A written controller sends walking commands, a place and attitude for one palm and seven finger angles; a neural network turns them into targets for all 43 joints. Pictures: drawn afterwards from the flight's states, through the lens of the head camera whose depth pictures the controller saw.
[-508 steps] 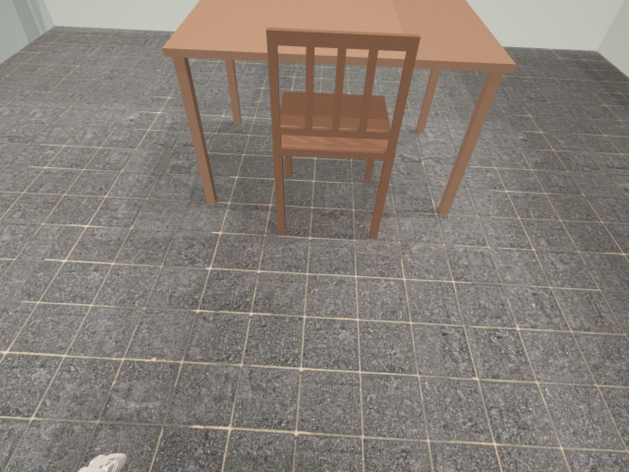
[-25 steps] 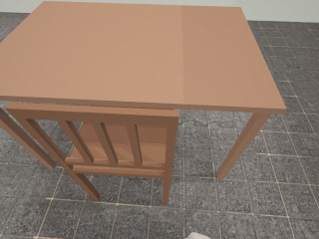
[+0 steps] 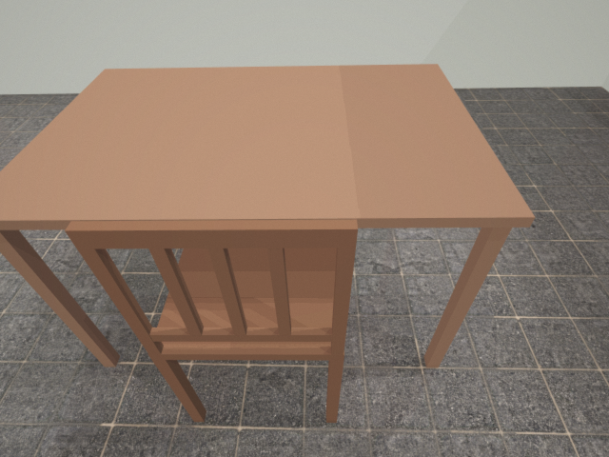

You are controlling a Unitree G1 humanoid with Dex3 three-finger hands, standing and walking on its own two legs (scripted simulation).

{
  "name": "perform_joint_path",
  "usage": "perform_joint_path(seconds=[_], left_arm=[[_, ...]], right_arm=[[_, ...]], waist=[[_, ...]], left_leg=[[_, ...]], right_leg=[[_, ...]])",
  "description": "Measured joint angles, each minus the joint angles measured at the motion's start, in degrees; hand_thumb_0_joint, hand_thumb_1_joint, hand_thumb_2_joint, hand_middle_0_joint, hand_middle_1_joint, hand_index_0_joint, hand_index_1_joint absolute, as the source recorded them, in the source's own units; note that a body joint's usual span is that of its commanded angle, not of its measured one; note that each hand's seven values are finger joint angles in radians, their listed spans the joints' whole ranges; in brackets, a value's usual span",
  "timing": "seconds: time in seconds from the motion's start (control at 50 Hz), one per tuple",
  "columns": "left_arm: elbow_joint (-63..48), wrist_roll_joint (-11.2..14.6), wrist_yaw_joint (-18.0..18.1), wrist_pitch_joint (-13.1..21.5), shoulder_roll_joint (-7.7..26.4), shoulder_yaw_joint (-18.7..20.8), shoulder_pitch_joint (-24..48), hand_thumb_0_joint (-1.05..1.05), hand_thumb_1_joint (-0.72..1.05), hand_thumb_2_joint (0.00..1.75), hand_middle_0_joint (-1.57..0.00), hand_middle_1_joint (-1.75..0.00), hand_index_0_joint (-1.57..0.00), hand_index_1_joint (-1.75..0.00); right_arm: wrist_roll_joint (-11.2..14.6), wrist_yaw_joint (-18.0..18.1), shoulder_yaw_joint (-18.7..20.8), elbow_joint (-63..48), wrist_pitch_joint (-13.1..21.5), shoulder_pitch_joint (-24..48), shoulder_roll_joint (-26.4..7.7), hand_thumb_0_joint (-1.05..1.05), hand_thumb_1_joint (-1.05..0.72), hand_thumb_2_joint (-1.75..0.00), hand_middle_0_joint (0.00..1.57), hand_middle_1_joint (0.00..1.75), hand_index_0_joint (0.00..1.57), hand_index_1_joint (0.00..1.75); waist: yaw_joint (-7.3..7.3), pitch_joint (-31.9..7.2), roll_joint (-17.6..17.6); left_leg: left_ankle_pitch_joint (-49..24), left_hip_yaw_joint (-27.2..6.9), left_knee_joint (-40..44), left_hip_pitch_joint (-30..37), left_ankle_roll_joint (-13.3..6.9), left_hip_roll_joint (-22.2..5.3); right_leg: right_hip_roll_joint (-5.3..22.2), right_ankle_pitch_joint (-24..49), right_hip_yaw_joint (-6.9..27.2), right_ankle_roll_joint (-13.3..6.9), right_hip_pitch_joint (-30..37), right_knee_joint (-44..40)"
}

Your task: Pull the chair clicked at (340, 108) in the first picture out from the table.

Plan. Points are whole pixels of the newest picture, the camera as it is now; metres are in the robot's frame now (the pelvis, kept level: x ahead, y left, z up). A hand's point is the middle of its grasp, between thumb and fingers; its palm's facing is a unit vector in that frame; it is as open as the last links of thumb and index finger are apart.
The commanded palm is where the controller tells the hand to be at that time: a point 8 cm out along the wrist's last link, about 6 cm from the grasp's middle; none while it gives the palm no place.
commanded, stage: come to a stop and stand still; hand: left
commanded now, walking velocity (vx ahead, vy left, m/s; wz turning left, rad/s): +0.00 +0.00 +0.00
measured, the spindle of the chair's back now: (230, 293) +0.42 +0.17 -0.08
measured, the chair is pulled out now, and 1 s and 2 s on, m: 0.00 0.00 0.00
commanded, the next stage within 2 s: look again from close up in 0.22 s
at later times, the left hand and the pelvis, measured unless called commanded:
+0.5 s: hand out of the picture +0.04 +0.18 -0.15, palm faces -0.02 -0.97 -0.24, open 7.3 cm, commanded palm none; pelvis +0.01 -0.01 +0.02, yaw +0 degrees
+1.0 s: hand out of the picture +0.03 +0.15 -0.15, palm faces +0.01 -0.97 -0.22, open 7.3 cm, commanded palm none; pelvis +0.03 -0.03 +0.02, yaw +1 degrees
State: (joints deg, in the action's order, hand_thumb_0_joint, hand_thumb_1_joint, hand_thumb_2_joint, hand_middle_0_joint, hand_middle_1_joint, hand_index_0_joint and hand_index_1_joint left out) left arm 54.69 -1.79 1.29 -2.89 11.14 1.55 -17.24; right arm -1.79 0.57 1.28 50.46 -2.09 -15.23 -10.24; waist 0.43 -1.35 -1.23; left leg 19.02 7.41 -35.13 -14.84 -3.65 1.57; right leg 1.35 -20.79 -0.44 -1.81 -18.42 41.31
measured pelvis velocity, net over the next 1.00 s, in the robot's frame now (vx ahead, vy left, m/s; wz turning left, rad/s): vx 0.03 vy -0.03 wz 0.01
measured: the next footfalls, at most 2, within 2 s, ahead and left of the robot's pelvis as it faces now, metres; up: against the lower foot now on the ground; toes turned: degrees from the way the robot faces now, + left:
right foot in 0.02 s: +0.05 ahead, -0.11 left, +0.00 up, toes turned +0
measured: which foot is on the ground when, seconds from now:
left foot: down 0.00-1.00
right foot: up 0.00-0.00, down 0.02-1.00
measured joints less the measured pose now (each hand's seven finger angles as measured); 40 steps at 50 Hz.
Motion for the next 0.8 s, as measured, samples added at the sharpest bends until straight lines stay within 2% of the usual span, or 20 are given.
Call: perform_joint_path(seconds=[0.04, 0.14, 0.38, 0.54, 0.8], left_arm=[[0.2, -0.1, 0.3, 1.1, 0.1, 0.1, -0.4, 0.0, 0.91, 0.9, -0.21, -0.3, -0.2, -0.3], [1.2, 0.1, 0.1, 1.9, -1.1, -1.1, -1.5, 0.0, 0.91, 0.9, -0.2, -0.3, -0.2, -0.3], [3.1, 0.5, 0.2, 2.6, -2.6, -2.4, 0.6, 0.0, 0.91, 0.9, -0.21, -0.3, -0.2, -0.3], [4.7, 0.8, 0.5, 3.3, -1.9, -2.6, 2.3, 0.0, 0.93, 0.9, -0.21, -0.3, -0.2, -0.3], [6.3, 1.0, 0.8, 3.9, -1.6, -2.8, 2.6, 0.0, 0.93, 0.9, -0.21, -0.3, -0.2, -0.3]], right_arm=[[0.4, 0.1, -0.3, -0.2, 0.4, 0.8, 0.2, 0.01, -0.91, -0.9, 0.2, 0.3, 0.2, 0.3], [0.7, 0.4, 0.1, 0.3, 1.4, 1.0, -1.2, 0.0, -0.93, -0.9, 0.2, 0.3, 0.2, 0.3], [0.7, 0.2, -1.2, 7.4, 1.8, -2.6, -1.5, 0.01, -0.91, -0.9, 0.2, 0.3, 0.2, 0.3], [0.8, 0.4, -1.9, 10.4, 2.6, -2.7, -0.1, 0.01, -0.91, -0.9, 0.2, 0.3, 0.19, 0.3], [1.0, 0.7, -2.4, 12.8, 3.2, -1.3, 1.2, 0.01, -0.91, -0.9, 0.2, 0.3, 0.19, 0.3]], waist=[[0.62, 1.0, -0.5], [-0.41, 2.7, -3.0], [-0.91, 2.2, -1.4], [-1.56, 2.3, -0.5], [-1.21, 2.5, 0.0]], left_leg=[[-0.5, 0.7, 0.2, -1.0, 0.0, 0.3], [-3.9, 0.3, 5.3, 0.0, -0.3, 0.7], [-6.2, 0.0, 11.1, 3.3, 0.2, 0.6], [-6.1, -0.3, 12.2, 4.8, 1.1, -0.2], [-5.4, -1.3, 13.0, 6.6, 2.4, -1.2]], right_leg=[[-0.3, 1.5, 1.0, 0.1, 0.6, -3.7], [-0.1, 4.6, 0.7, 1.5, 1.1, -7.6], [-0.5, 6.4, 0.5, 1.2, 4.0, -12.6], [-1.4, 6.4, 0.2, 0.4, 5.7, -14.1], [-2.5, 5.8, -0.8, -0.7, 8.1, -15.7]])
